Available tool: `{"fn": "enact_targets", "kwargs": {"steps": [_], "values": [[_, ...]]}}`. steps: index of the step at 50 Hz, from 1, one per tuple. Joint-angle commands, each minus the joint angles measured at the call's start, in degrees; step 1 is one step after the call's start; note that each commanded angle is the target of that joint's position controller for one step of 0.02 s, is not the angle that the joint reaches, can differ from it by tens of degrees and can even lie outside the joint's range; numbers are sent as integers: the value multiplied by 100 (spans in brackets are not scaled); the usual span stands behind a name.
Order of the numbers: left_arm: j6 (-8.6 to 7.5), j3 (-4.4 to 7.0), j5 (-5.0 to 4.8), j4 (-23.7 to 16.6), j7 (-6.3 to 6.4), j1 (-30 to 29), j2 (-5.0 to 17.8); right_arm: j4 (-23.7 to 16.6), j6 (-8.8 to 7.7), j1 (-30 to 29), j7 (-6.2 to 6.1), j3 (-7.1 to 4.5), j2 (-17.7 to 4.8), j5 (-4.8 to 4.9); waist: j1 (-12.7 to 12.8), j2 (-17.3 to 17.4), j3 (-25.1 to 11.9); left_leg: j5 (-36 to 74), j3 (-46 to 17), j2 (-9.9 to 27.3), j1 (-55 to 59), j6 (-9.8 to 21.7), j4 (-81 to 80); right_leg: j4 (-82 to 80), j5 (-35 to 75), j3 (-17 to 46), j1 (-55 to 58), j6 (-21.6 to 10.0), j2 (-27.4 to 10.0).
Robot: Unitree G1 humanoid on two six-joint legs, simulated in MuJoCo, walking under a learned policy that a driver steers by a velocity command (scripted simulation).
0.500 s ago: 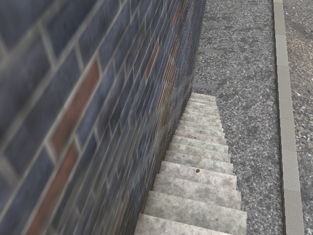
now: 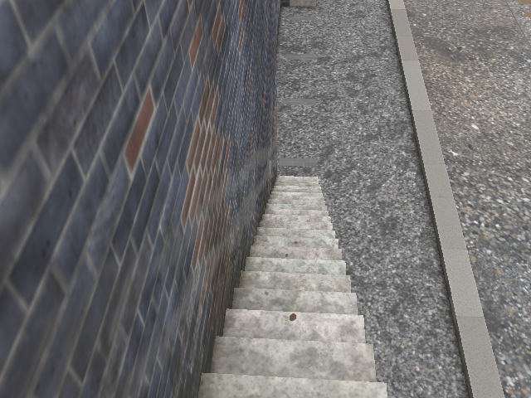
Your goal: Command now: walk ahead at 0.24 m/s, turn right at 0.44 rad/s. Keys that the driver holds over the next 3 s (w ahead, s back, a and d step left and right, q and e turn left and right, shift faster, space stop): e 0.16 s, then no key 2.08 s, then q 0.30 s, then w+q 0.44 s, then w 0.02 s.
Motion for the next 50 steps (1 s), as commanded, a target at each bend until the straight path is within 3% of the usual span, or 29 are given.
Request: {"fn": "enact_targets", "kwargs": {"steps": [1, 3, 5, 6, 7, 9, 11, 13, 16, 17, 18, 19, 20, 21, 22, 23, 24, 25, 27, 30, 31, 33, 36, 37, 38, 41, 42, 47, 50], "values": [[93, 395, -272, -131, -118, 1283, 1472, -1111, -424, -1984, -252, -176, -652, 119, 465, -499, 16, 1063, -1092, -401, -4539, -90, 926, -1110, 7012, 3761, 3553, -222, -1537], [366, 153, -154, -446, -142, 446, 863, -844, -232, -1366, -325, -75, -431, -31, -253, -150, -190, 2114, -781, -159, -3735, -36, 113, -840, 6349, 3054, 2306, 215, -1095], [248, -1, -140, -597, 112, 137, 734, -449, -86, 492, -166, -19, -104, 43, -1131, -590, 196, 2990, 20, -642, -1126, 77, 751, -1436, 6697, 2364, -719, 806, -426], [114, -131, -248, -463, 280, 587, 348, -156, -122, 944, -48, -15, -229, -322, -1054, -132, 415, 4191, -172, -533, -689, 52, -501, -873, 4424, 1731, -1182, 1243, 60], [40, -109, -177, -510, 396, 501, 626, -177, -117, 1157, -20, -4, -116, -410, -1085, -184, 224, 4525, 60, -638, 51, 9, -689, -617, 3841, 1440, -1625, 1376, 238], [31, -7, 29, -746, 455, 175, 1212, -388, -57, 875, 50, 20, -159, -243, -747, 201, 193, 4914, 199, -812, 435, -84, -1299, -355, 2707, 1397, -1741, 1120, 235], [85, -27, 4, -634, 420, 458, 1136, -564, 57, -38, 297, 178, -36, -31, -14, -76, 396, 5858, -52, -591, 242, -39, -4148, -340, 1815, 1378, -427, 733, 132], [98, 27, -189, -154, 297, 1140, 1286, -680, 184, -565, 416, 280, 1, 176, 291, -564, 573, 5270, -415, -445, -1073, 13, -5479, 2, 3320, 2054, 1497, 479, -169], [178, 36, -151, -315, 64, 1168, 1510, -265, 216, 329, 438, 247, -329, 189, 251, -277, 283, 5561, -474, -5, -875, 60, -5259, 545, 5036, 3199, 1633, 490, -588], [559, 136, -986, -763, 330, 20, 752, -504, 354, -973, 221, -308, -1320, 1390, 299, -1171, -1291, 5171, -310, -577, -16, 606, -5618, -944, 6985, 2556, 3082, 545, -130], [783, 124, -805, -746, 403, -317, 874, -245, 432, -319, 212, -251, -1077, 1531, 5, -1634, -1225, 4722, -862, -275, 573, 800, -5346, -918, 7152, 3097, 2453, 524, -445], [392, -98, 353, -837, -151, -990, 1546, 962, 241, 4069, 330, 65, -407, 54, -1691, 1376, 1614, 5683, -699, 11, 3147, 205, -3625, 1905, 5449, 3348, -3090, 549, -1030], [315, -52, 212, -638, -485, -1258, 1333, 1378, 304, 5247, 316, -95, -250, 263, -2830, 3301, 369, 7140, -1437, 813, 5326, 1380, -5570, 5982, 3212, 1865, -3951, 1486, 222], [583, 161, 286, -231, -619, 763, 1241, 332, 223, 2772, 258, -104, -879, 350, -843, 1923, -580, 7589, -3117, 1590, 3965, 2478, -4641, 6531, -688, 719, -3236, 1629, 327], [609, -24, 138, -553, -573, 343, 940, 171, 68, 1841, 270, -21, -920, 42, -575, 152, -26, 6426, -3212, 1551, 2877, 2453, -4830, 6513, -960, 1110, -3429, 1454, 264], [563, -235, 124, -768, -595, 35, 602, 13, -75, 1198, 298, 287, -405, 222, -210, -335, 198, 5149, -2809, 1275, 1618, 1952, -4984, 5451, -1178, 1181, -2969, 1378, -103], [673, -379, 198, -989, -555, 473, 259, -385, -174, -45, 203, 426, -344, 441, 393, 138, 71, 2670, -2947, 1181, 310, 1691, -5585, 4295, -415, 1301, -2293, 1371, -490], [722, -382, 532, -613, -615, 947, 81, -151, -273, 25, 72, 564, 66, 583, 485, 195, 437, 2544, -2527, 644, -1100, 1442, -5654, 3673, 1583, 1111, -1001, 1372, -677], [682, -245, 370, -821, -674, 702, 364, 394, -287, 925, -4, 485, -627, 587, 379, 423, 478, 3227, -2617, 438, -1560, 1550, -5164, 4274, 1238, 591, -582, 1477, -565], [387, -185, 58, -1422, -599, -837, 924, 681, -126, 1883, 61, 545, -396, 455, -621, 204, 218, 3921, -2333, 532, 1295, 1057, -4576, 1631, -234, 1016, -2181, 1239, -785], [387, -128, 218, -1081, -542, -565, 837, 335, -158, 1347, -64, 613, -358, 337, -636, 504, 352, 4106, -2142, 508, 1449, 1038, -4502, 1744, 1178, 960, -2112, 1434, -932], [344, -126, 74, -1030, -563, -671, 751, 365, -142, 1260, -94, 689, -174, 373, -601, 714, 519, 5456, -1755, 341, 1464, 845, -4252, 1863, 991, 667, -1720, 1546, -833], [282, -129, 166, -1013, -630, -1082, 597, 440, -164, 1566, -137, 532, -312, 300, -866, 578, 445, 6537, -1449, 412, 2609, 680, -4272, 1111, 856, 454, -1843, 1416, -802], [274, -152, 161, -959, -660, -1001, 439, 495, -179, 1628, -141, 490, -288, 320, -854, 551, 372, 6665, -1434, 456, 3006, 624, -4296, 906, 824, 426, -1931, 1407, -827], [576, 71, -257, -745, -89, -1308, 649, 852, 447, 1748, -409, 68, -1124, 778, -942, -664, 6, 6285, -979, 455, 3112, 766, -4257, -187, 764, 120, -1742, 1062, -399], [751, 44, -136, -738, 170, -1857, 423, 830, 768, 1826, -643, 116, -944, 603, -981, 109, 778, 6051, -720, 415, 3638, 820, -4506, -543, 810, 159, -2375, 941, -163], [720, 180, -198, -691, 182, -2019, 745, 748, 700, 1724, -641, 157, -830, 622, -1036, 256, 1005, 5902, -581, 349, 3619, 731, -4564, -988, 977, 312, -2346, 1017, 75], [528, 175, -201, -753, 206, -2874, 607, 868, 689, 2208, -847, 206, -909, 692, -1317, 386, 947, 5806, -662, 277, 4711, 863, -4728, -1918, 1882, 518, -2663, 1218, 536], [593, 170, -157, -949, 38, -3186, 505, 574, 610, 1810, -779, 279, -1004, 497, -1242, 629, 785, 6187, -630, 125, 5271, 840, -4898, -2219, 2049, 76, -2559, 1256, 813]]}}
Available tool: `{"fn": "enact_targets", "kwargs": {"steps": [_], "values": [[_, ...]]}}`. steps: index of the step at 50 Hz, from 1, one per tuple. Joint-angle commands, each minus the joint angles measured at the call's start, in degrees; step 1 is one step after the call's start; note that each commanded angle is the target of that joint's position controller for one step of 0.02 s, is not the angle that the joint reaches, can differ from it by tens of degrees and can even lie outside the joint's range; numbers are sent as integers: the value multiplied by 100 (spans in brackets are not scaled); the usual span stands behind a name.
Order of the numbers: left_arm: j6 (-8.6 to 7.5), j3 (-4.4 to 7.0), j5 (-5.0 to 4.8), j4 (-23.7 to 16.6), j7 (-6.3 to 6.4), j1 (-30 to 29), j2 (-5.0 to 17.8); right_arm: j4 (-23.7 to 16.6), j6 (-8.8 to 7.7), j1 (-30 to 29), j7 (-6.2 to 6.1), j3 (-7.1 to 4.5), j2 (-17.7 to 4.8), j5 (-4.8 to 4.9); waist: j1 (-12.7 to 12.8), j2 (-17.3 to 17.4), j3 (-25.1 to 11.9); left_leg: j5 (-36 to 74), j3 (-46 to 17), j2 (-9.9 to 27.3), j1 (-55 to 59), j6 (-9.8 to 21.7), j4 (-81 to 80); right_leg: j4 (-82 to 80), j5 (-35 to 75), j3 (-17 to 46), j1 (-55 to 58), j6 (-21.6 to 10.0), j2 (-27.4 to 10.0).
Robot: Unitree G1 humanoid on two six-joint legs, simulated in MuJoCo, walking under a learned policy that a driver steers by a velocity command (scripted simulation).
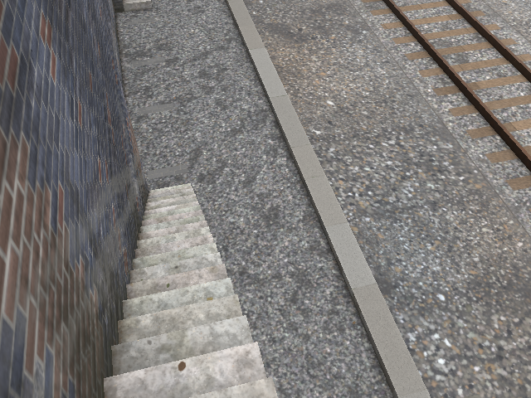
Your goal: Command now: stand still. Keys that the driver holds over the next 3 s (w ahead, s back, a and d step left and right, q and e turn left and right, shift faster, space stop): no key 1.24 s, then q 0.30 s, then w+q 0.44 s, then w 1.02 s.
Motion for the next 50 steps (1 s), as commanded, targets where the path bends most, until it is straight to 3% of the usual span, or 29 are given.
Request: {"fn": "enact_targets", "kwargs": {"steps": [1, 3, 4, 5, 6, 7, 8, 10, 12, 15, 18, 20, 22, 23, 24, 25, 27, 29, 30, 31, 32, 33, 34, 35, 37, 38, 40, 42, 50], "values": [[-75, 23, -7, -797, -87, -1303, 233, -314, -50, 49, 11, -69, -529, -106, -74, 69, 335, 4132, -24, -122, 2986, 319, 404, -3266, -1446, 246, -3044, 388, -38], [-136, -68, 11, -766, -58, -1224, 19, -64, -38, 406, -50, -213, -840, -309, -229, 198, 241, 4251, -155, -88, 3010, 447, 1069, -4478, -1131, 312, -2344, 324, -346], [-102, -358, 26, -520, -87, -257, -714, -115, 38, -394, 49, -164, -556, -202, 321, 199, -173, 3943, 132, -344, 1016, 390, 1335, -5999, 64, 256, 575, 135, -526], [-14, -341, 151, 545, -43, 2242, -699, -307, 7, -1114, 204, -108, -237, -3, 1246, -541, -997, 1488, 162, -278, -2703, 124, 2856, -4206, 2684, -48, 5153, -235, -560], [22, -301, -40, 530, 26, 2779, -360, -625, -124, -1191, 306, -49, -192, -42, 1696, -1135, -1395, -2632, 65, -769, -4816, -228, 4653, -3825, 4204, 1062, 6669, -364, -1798], [63, -168, -30, 499, 131, 3147, 340, -533, -256, -351, 251, -104, -87, 62, 1541, -1062, -1375, -2150, -921, -690, -4835, -175, 4054, -3802, 5892, 1952, 6045, -332, -2917], [61, 7, 46, 708, 207, 2921, 761, -335, -271, -28, 196, -143, -99, -22, 1148, -1081, -759, -1485, -1032, -644, -4775, -269, 4026, -4051, 5825, 2035, 5256, -593, -3032], [-113, -66, 76, 675, 210, 1974, 335, -200, -84, -486, 93, -305, -401, -339, 845, -367, 72, -421, -660, -454, -4496, -396, 3326, -4502, 3486, 1639, 3603, -791, -2261], [-356, 5, -194, 911, 181, 1614, 286, -145, -3, -796, 280, -379, -523, -300, 591, -789, 415, 1439, -137, -706, -3494, -457, 1647, -4194, 2390, 705, 1983, -772, -1257], [-617, -120, -347, 1228, 224, 1106, -285, 357, 67, 117, 544, -215, 377, -76, -212, -770, -48, 5502, 402, -917, 599, -333, 1057, -2726, -1153, 152, -1397, -681, -778], [-766, -148, -101, 1481, 216, 2095, -396, 391, -36, -525, 699, -219, 281, -314, 342, -781, 669, 5209, 200, -750, -1574, -412, 1137, -1661, -2771, 889, -393, -876, -1033], [-841, -88, 125, 1796, 346, 2997, -154, 146, -415, -1345, 527, -266, 193, -411, 926, -833, 728, 4849, -315, -538, -3570, -448, 1099, -751, -2193, 1840, 1287, -1169, -1533], [-897, -22, 226, 1954, 550, 3038, 146, 50, -595, -1751, 222, -326, -23, -120, 1209, -730, 942, 4323, -453, -683, -4182, -698, 299, -183, -1744, 1928, 1474, -1213, -1499], [-931, -27, 308, 1951, 528, 2599, 93, 290, -597, -829, 212, -338, 16, 29, 705, -1028, 495, 5345, -1058, -272, -2531, -657, -255, 137, -2009, 2062, 642, -1188, -1625], [-904, -62, 295, 1932, 439, 2258, -9, 727, -519, 218, 233, -382, -24, 200, 260, -806, 451, 6124, -772, -98, -1003, -671, -850, 664, -2427, 1437, -271, -1056, -1420], [-807, -96, 237, 1916, 400, 2451, -129, 944, -445, 469, 301, -348, 14, 180, 367, -655, 559, 6341, -373, -8, 53, -606, -1508, 1473, -2590, 977, -872, -977, -1073], [-491, -7, 284, 1739, 476, 2399, 104, 1539, -183, 1714, 500, -411, -125, 82, 6, -449, 756, 7449, -58, 344, 1743, -556, -2453, 2947, -3011, 532, -1568, -816, -705], [-502, 255, 149, 1135, 530, 1027, 658, 1369, -90, 2485, 536, -370, -461, -205, -1058, -31, 402, 7410, -786, 840, 2208, 426, -1129, 6296, -6446, -171, -2189, -235, 788], [-407, 148, -73, 929, 504, 1833, 79, 1441, -217, 2391, 563, -185, -441, -137, -239, 848, -220, 9471, -436, 979, 2304, 40, -32, 6981, -6767, 178, -2220, -423, 722], [-242, 133, -166, 1116, 442, 3839, -185, 1455, -293, 1386, 409, -454, -1395, 79, 1378, 2952, -684, 10182, -849, 1654, 2978, 772, 1337, 6569, -5474, 764, -3259, -490, 11], [37, -101, 68, 1207, 436, 3687, -202, 1107, -313, 576, 165, -295, -663, 256, 1253, 2213, -1130, 6347, -1985, 2001, 1600, 1712, 182, 5333, -3789, 1236, -3076, -236, -537], [361, -154, 185, 1187, 488, 3129, -105, 814, -265, -368, 102, -93, -71, 191, 1339, 1524, -597, 3096, -2852, 2107, -230, 1929, -938, 4160, -3350, 1305, -2406, 19, -992], [574, 39, 298, 1476, 491, 2508, 430, 694, -148, -408, 136, 90, 719, 49, 1097, 208, -155, 713, -2515, 1415, -761, 816, -1441, 4325, -3379, 890, -2280, -6, -654], [693, -10, 271, 1311, 411, 1955, 236, 664, -215, -105, 7, 153, 284, -41, 999, 626, 383, 1275, -3122, 2036, -1439, 767, -1670, 3835, -3406, 1223, -2259, 46, -909], [929, -36, 171, 1436, 237, 1683, 125, 651, -232, 182, 31, 106, -65, -50, 912, 223, 810, 121, -2392, 1341, -2632, -88, -1935, 3502, -3402, 764, -1288, -124, -804], [752, -14, 62, 1398, 257, 1300, 130, 604, -269, -54, 96, 158, 326, -38, 872, -420, 1123, -595, -1845, 766, -2643, -214, -1497, 2932, -1741, 1315, -1765, 115, -958], [725, 54, 33, 1350, 171, 1021, 154, 475, -221, -121, 137, 232, 274, 223, 854, -587, 839, -1747, -1830, 655, -2450, -495, -1667, 2942, -2135, 1057, -1893, 154, -739], [720, 75, 135, 1349, 169, 875, 118, 509, -230, 204, 147, 180, 144, 265, 601, -594, 849, -1923, -1865, 543, -1862, -735, -1716, 2884, -2369, 839, -2277, 109, -717], [826, 93, 25, 908, 219, 369, -34, 70, -387, 29, 68, 249, 340, 241, 459, -162, -67, -1778, -1604, 556, -625, -795, -1511, 3184, -2367, 830, -2707, 166, -529]]}}
Over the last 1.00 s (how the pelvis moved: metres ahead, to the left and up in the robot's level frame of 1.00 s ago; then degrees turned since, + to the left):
0.25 -0.12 -0.09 -6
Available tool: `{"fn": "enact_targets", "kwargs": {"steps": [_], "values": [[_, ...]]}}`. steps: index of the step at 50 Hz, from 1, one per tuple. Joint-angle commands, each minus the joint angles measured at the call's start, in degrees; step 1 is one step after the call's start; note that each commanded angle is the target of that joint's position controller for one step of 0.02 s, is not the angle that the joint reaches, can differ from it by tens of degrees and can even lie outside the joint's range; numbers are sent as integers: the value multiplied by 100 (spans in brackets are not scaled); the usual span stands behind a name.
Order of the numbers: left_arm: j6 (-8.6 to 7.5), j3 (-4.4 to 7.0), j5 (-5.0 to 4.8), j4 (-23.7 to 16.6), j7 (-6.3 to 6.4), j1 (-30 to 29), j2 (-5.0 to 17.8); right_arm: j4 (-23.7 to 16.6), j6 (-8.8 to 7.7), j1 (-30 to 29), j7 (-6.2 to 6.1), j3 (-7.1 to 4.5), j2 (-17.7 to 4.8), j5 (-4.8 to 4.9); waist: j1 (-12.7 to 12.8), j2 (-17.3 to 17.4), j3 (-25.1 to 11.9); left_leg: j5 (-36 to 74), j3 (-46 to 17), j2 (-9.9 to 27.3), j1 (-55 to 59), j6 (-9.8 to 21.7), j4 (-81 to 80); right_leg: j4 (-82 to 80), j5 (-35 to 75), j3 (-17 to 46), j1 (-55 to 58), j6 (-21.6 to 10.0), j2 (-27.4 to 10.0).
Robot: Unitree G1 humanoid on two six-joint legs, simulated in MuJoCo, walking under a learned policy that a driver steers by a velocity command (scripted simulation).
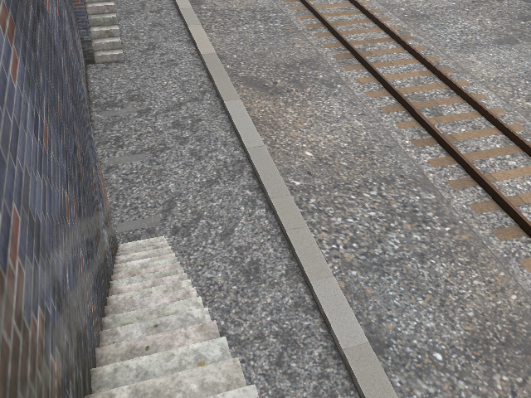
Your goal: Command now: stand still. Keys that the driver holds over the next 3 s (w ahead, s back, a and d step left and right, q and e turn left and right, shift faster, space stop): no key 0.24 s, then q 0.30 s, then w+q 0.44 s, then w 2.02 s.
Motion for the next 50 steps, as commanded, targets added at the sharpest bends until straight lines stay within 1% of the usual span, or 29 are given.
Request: {"fn": "enact_targets", "kwargs": {"steps": [1, 6, 8, 13, 14, 15, 16, 17, 18, 20, 22, 23, 25, 27, 29, 30, 32, 34, 37, 39, 40, 41, 42, 43, 44, 45, 46, 47, 50], "values": [[28, 15, -34, -344, 55, -120, 236, -361, -119, 148, -74, -90, -733, 3, 158, 403, 240, -2089, -2319, 1604, 507, -830, -1505, 313, 123, 119, -697, 57, 12], [135, 56, 42, -397, 27, 306, 449, -551, -66, -13, -52, -97, -841, 22, 306, 494, 119, -2020, -2152, 1551, 583, -984, -1565, 993, 175, 169, -664, 87, 253], [269, 72, 208, -400, -92, 938, 504, -590, -34, 299, -9, -200, -1139, -49, 428, 1072, 419, -2347, -1992, 1630, 313, -1620, -2799, 882, -2228, -821, -107, -459, 503], [238, -4, 342, -513, -131, 1926, 598, -936, 66, -35, 19, -538, -1172, -234, 603, 1245, 364, -410, -526, 1137, -129, -1843, -3602, -1016, -3137, -1521, 2156, -1840, 743], [-570, 91, 126, -1867, -374, 1302, 1110, -1219, 154, 241, 711, -827, -2086, -1717, 994, -711, 1811, -1586, -1299, 1054, -1362, -1086, -1919, -3003, -2503, -227, 2121, -1983, 278], [-1038, 80, 386, -1210, -417, 2607, 392, -1205, 304, -60, 726, -1016, -2030, -1684, 1519, -866, 1126, -1684, -1841, 1332, -2732, -290, -950, -3947, -1571, 713, 3717, -2093, 230], [-656, -2, -84, -609, -117, 2759, 318, -1636, 777, -745, 184, -1170, -1550, 607, 1854, -3919, 2046, -5202, -2740, -156, -3496, -374, 1167, -6544, -1961, 5461, 1917, -3676, -1828], [-1001, -142, 1000, -539, 271, 3983, 949, -2432, 595, -1567, 670, -80, 23, -1157, 2341, -745, 2416, -2015, -4221, 120, -8319, -486, 2305, -6728, -323, 6777, 4458, -4076, -3025], [-1137, -138, 1108, -587, 304, 3903, 784, -2191, 341, -2202, 940, -154, 167, -978, 2500, 844, 1764, -814, -4785, -130, -8689, -734, 2290, -6677, 1847, 6915, 5449, -3702, -2967], [-1433, -56, 822, -927, -147, 1380, 728, -1957, 211, -1060, 757, -355, -700, -542, 923, 588, 169, -347, -3026, -6, -5918, -1349, 4381, -5548, 2932, 3436, 3123, -2891, -2067], [-1837, -103, 449, -2148, -344, -1403, 962, -1252, 183, 750, 868, -919, -2527, -808, -666, -228, -542, 707, -1112, 41, -1678, -1635, 8285, -5362, 218, 343, -1743, -1849, -841], [-2032, -116, 371, -2525, -334, -2043, 1061, -1538, 184, 436, 848, -1068, -2739, -849, -809, 244, -664, 959, -950, 122, -782, -1570, 8800, -5626, -92, -304, -2418, -1329, -1149], [-2232, -270, 119, -2072, 25, -421, 773, -2021, 138, -735, 867, -975, -1968, -1160, 56, 801, 314, 975, -954, 596, -1980, -976, 7896, -5121, -89, -210, -1284, -1027, -1495], [-2178, -338, 131, -1677, 418, 1760, 842, -2470, 14, -1577, 983, -752, -1121, -1217, 1130, -78, 253, 1202, -753, 504, -3572, -790, 6976, -4163, 725, -452, 1441, -878, -1380], [-1996, -334, -64, -1326, 426, 3142, 895, -2787, -99, -2644, 1049, -772, -1017, -1316, 1980, -851, 607, 1587, -558, 860, -5000, -629, 5044, -3605, -372, -345, 3087, -640, -1238], [-1792, -245, 100, -1109, 252, 3337, 1141, -2973, -77, -3233, 974, -791, -1033, -1337, 2042, -1385, 610, 1049, -342, 907, -5572, -485, 5304, -3821, 29, 351, 3538, -791, -1630], [-1668, -337, -37, -1190, 59, 2708, 907, -2509, 80, -2864, 1214, -578, -981, -1572, 1770, -914, 771, 3445, -69, 1188, -4199, -327, 1325, -4089, -1569, 448, 2286, -1006, -1871], [-1616, -107, 455, -1022, -546, 2103, 1729, -2584, 169, -2856, 1316, -649, -1216, -1210, 1252, -1253, 598, 1881, 627, 466, -988, -494, 2256, -4877, -3015, 257, -378, -1092, -1992], [-1526, 38, 286, -1316, -482, 1044, 2174, -2045, 12, -1669, 1315, -661, -1585, -1230, 584, -1030, 297, 273, -287, 819, -1052, -555, 400, -3637, -2432, 701, 1598, -767, -2378], [-1342, -147, 693, -974, -743, 941, 1443, -1178, -410, 330, 1140, -734, -1659, -1066, 74, 19, -313, 1008, -158, 787, 1461, -626, -1089, -523, -1574, -232, 1386, -537, -1520], [-1426, -385, 835, -749, -891, 2356, 776, -1149, -442, 329, 1074, -887, -1999, -1308, 584, -35, -690, 709, -220, 382, 2942, -386, 516, 1316, -643, -399, -185, -434, -1264], [-1462, -404, 496, -1281, -894, 1981, 688, -1277, -337, 758, 945, -998, -2594, -1275, 475, 282, -1017, 3743, -1410, 907, 3473, -46, 1525, 2951, -632, -427, -1790, -59, -900], [-1596, -469, 410, -2155, -879, 1422, 824, -1589, -341, 1182, 1043, -999, -2342, -970, -116, 557, -1561, 2100, -3543, 1789, 4926, 1319, 596, 3070, -1063, 118, -3458, 324, -382], [-1662, -546, 211, -2663, -753, 447, 914, -1634, -390, 942, 1063, -925, -2326, -802, -550, 104, -757, 523, -4281, 2318, 4366, 1568, -3, 2881, -1214, 377, -4369, 523, -595], [-1679, -582, 121, -2721, -584, 158, 873, -1412, -479, 849, 1116, -816, -2111, -836, -473, 55, -430, -489, -3911, 2414, 3893, 1358, 3, 2721, -935, 515, -4565, 422, -862], [-1542, -556, 115, -2306, -429, 806, 783, -1346, -668, 444, 1067, -476, -1043, -1024, 185, -733, -231, -477, -2393, 1622, 2445, 630, 898, 645, 1096, 791, -3848, 305, -1280], [-1537, -570, 59, -2161, -336, 1271, 641, -1685, -673, -616, 1149, -496, -1329, -822, 759, -12, 663, -1733, -3475, 1811, 147, 1014, 247, 23, 1265, 853, -3017, 216, -1282], [-1414, -415, -35, -1851, -276, 1639, 1092, -2197, -658, -1655, 1115, -401, -1135, -562, 993, -31, 1173, -2458, -3023, 1498, -1993, 1234, -65, -1075, 2120, 685, -1978, 316, -1328], [-1040, -333, 158, -1892, -492, 1397, 830, -2103, -599, -1372, 936, -505, -1513, -510, 1045, -135, 740, -1777, -2919, 1235, -3176, 879, -198, -526, 2490, 508, 15, 351, -1233]]}}
Over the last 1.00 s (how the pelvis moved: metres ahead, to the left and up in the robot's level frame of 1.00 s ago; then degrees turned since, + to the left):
0.32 0.13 -0.43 -6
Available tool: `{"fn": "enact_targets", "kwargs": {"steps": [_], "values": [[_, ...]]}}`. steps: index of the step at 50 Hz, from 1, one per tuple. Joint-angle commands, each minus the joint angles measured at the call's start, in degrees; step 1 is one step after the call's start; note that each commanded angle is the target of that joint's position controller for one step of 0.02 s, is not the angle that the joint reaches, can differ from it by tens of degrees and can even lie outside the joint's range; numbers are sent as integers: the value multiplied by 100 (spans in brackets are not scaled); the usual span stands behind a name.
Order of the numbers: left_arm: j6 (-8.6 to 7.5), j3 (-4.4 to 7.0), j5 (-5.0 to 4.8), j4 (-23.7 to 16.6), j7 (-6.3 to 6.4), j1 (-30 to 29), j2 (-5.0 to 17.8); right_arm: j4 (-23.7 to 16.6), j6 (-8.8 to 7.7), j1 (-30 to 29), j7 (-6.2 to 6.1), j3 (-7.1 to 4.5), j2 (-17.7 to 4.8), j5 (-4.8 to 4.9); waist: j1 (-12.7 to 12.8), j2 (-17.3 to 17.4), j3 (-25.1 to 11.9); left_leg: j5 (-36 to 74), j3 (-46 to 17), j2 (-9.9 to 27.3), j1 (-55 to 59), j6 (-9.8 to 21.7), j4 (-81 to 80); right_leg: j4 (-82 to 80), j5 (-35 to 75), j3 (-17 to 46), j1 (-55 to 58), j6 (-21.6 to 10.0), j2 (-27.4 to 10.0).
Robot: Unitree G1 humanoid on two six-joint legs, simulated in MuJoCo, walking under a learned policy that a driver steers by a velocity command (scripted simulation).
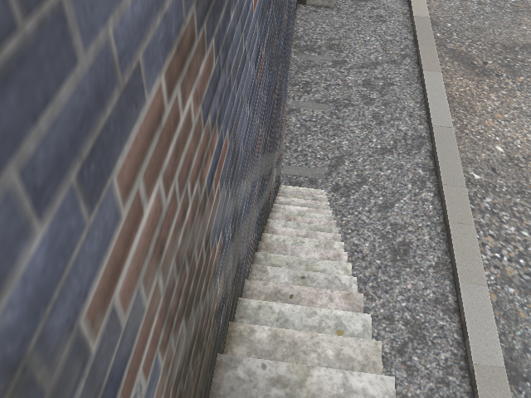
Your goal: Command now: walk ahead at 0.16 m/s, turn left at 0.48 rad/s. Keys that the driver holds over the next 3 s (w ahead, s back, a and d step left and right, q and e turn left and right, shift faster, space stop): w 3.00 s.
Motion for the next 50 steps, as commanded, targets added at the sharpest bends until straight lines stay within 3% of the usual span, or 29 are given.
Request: {"fn": "enact_targets", "kwargs": {"steps": [1, 2, 4, 5, 8, 10, 11, 12, 13, 14, 15, 16, 17, 18, 19, 20, 21, 23, 24, 25, 26, 29, 37, 38, 39, 41, 44, 47, 50], "values": [[162, 346, 69, -272, -73, 132, 719, -858, -348, -1140, -346, -210, -784, 175, 96, 658, 404, 1100, -1941, 1409, -1568, 854, -876, -984, 1759, 584, 527, 61, -150], [169, 344, -8, -563, -101, -291, 704, -686, -472, -511, -572, -180, -649, 251, -265, 725, 13, 2250, -1738, 1345, -396, 561, -162, -1599, 1492, 484, 329, 62, -112], [126, 365, 103, -510, -135, -661, 443, -133, -463, 691, -584, -93, -195, 239, -655, 1018, 269, 2511, -2400, 1479, 913, 584, 345, -2490, 1384, 608, -569, 88, -153], [179, 302, 175, -203, -183, -245, 418, -417, -332, 267, -558, -136, -367, 370, -601, 628, 480, 1185, -2261, 1323, 149, 631, 322, -4283, 2975, 622, 267, -23, -222], [438, 337, 117, -298, -287, -382, 247, -569, 76, -579, -403, -283, -943, 172, -210, 930, 980, -661, -1987, 847, -2513, 662, -275, -4873, 3434, 73, 3279, -242, -163], [436, 366, 30, -388, -218, -885, 312, -532, 180, -327, -439, -209, -573, 204, -584, 1013, 852, -26, -2301, 804, -1368, 726, 284, -6516, 3114, 141, 3051, -154, -171], [417, 376, 94, -285, -178, -708, 302, -731, 127, -657, -409, -110, -537, 248, -501, 1345, 689, 714, -2564, 855, -920, 791, 644, -7117, 2867, 58, 3262, -122, -278], [264, 393, -4, -97, -123, 45, 296, -692, 204, -832, -327, -157, -806, 256, -136, 812, 446, 713, -2446, 851, -1226, 670, 1237, -7494, 3303, -256, 4395, -169, -240], [80, 516, -48, 235, -143, 1282, 416, -647, 231, -928, -87, -54, -882, 298, 571, 268, -107, 765, -2088, 549, -2009, 208, 2117, -7346, 4293, -721, 6316, -431, -363], [-182, 661, -114, 364, -231, 2399, 806, -584, 111, 248, 109, -67, -605, 115, 394, -1072, -1496, -1051, -676, -149, -2877, -549, 3793, -5669, 7277, -830, 8907, -1227, -841], [-162, 815, -139, -14, -409, 1725, 1138, -719, 136, 488, 58, -157, -732, 163, 225, -1651, -1881, -3573, 233, -481, -3947, -1111, 5689, -5391, 7995, -188, 9463, -2053, -1249], [-193, 925, 3, -400, -388, 1330, 1354, -1318, 300, -782, -177, -213, -1024, 244, 475, -805, -1410, -3656, 501, -397, -4227, -1212, 6599, -5626, 7103, 314, 8376, -1868, -1157], [-164, 1011, 113, -375, -243, 880, 1510, -1657, 385, -1333, -253, -106, -713, 141, 410, -609, -1218, -3169, 494, -85, -4379, -1087, 6702, -5925, 5591, 608, 7596, -1983, -1329], [-94, 924, 42, -570, -219, 312, 1335, -1778, 344, -1054, -202, 58, -366, 144, 139, -274, -1016, -2436, 192, 495, -4074, -1029, 6279, -6395, 3697, 1234, 6447, -2213, -1725], [-35, 806, 29, -609, -206, -98, 1214, -1658, 332, -529, -131, 223, 15, 297, -196, 136, -521, -1613, 14, 869, -3084, -1027, 5340, -7026, 2001, 1495, 4750, -2240, -1923], [-58, 565, 231, -494, -143, -717, 943, -1431, 366, -84, -59, 496, 633, 457, -665, 425, 13, -575, 167, 937, -1090, -1117, 5770, -7707, 1052, 858, 2484, -1981, -1724], [-106, 492, 99, -404, -172, -931, 923, -1484, 395, 285, 102, 549, 677, 522, -969, 455, 296, -738, 294, 748, -269, -1094, 5241, -7847, -370, 546, 1472, -1595, -1144], [-137, 407, -331, -270, -202, -511, 575, -1848, 312, -582, 426, 630, 510, 505, -563, 659, 435, -962, -119, 574, -903, -697, 3039, -7760, -1242, 380, 2254, -1008, -716], [-84, 576, -191, -288, -66, 183, 945, -2118, 294, -1610, 344, 492, -271, 502, 278, 1064, 500, -2176, -708, 436, -2824, -35, 1782, -7507, -816, 30, 4048, -1071, -515], [-113, 549, -44, -297, 90, 366, 842, -2136, 316, -1907, 212, 409, -460, 389, 485, 779, 16, -2283, -580, 480, -3029, 121, 1845, -7209, 140, -70, 4974, -1119, -399], [-189, 477, 52, -391, 106, 435, 648, -2180, 324, -2141, 115, 384, -480, 311, 439, 567, -386, -2143, -465, 561, -2928, 92, 2059, -7028, 1407, -96, 5489, -1186, -388], [-206, 512, -30, -560, 80, 552, 709, -1984, 344, -2043, 29, 461, -318, 186, 360, -21, -715, -2341, -239, 536, -2983, -168, 2783, -7138, 2782, -159, 6230, -1076, -352], [-146, 514, -105, -809, 20, 437, 535, -1826, 408, -2177, 120, 500, 101, 191, 251, 153, -245, -2455, 133, 599, -2872, -343, 3073, -7844, 129, 68, 5736, -673, -285], [1, 902, -235, -211, 100, 1303, 998, -1296, 662, -1159, -587, -67, -287, 470, 156, 131, -1779, -1506, 1144, 616, -1509, 174, 3855, -6999, 3747, -190, 6723, -992, -582], [79, 909, -203, -202, 140, 1399, 1042, -1334, 738, -1120, -849, -58, -376, 520, 109, 39, -1836, -1296, 960, 588, -1476, 179, 3998, -6755, 4807, -283, 6762, -1154, -532], [319, 876, -79, -312, 162, 954, 847, -1520, 893, -1810, -1019, -11, -166, 546, 140, -217, -912, -1197, 792, 717, -1822, 246, 3986, -6980, 3762, -285, 5873, -1319, -549], [530, 867, 10, -375, 62, 679, 932, -1319, 1075, -1500, -1000, -45, -123, 505, 33, -570, 29, -1578, 1274, 600, -1584, 352, 4742, -7900, 897, 20, 4370, -1455, -611], [472, 877, -22, -355, -12, 268, 1068, -1204, 1053, -1192, -1052, -77, -195, 385, -124, -386, 259, -1389, 1275, 637, -777, 483, 4920, -8424, -480, 66, 3449, -1508, -703], [405, 820, -55, -222, 7, 114, 890, -844, 993, -317, -1123, -61, -311, 221, -313, 102, 486, -1947, 1047, 560, -174, 798, 3293, -8116, -991, -569, 2966, -1058, -200]]}}
Over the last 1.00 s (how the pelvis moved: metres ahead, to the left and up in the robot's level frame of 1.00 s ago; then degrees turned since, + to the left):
0.04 0.13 -0.04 19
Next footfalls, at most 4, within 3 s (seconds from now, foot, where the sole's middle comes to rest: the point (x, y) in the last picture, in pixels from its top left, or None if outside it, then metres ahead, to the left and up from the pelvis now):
0.26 right None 0.25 -0.20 -0.92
0.44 left None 0.12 0.01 -0.72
1.38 right None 0.23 -0.30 -0.92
2.00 left None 0.50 0.05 -1.11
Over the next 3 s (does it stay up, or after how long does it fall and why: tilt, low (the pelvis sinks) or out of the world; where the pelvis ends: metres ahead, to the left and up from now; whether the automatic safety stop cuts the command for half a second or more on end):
stays up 0.85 -0.19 -0.59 its command is cut before an obstacle from the start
